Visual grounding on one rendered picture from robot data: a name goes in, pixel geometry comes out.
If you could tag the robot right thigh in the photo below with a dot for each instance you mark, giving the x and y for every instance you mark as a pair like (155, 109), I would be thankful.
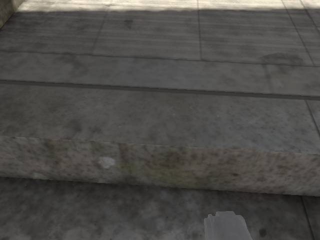
(225, 225)

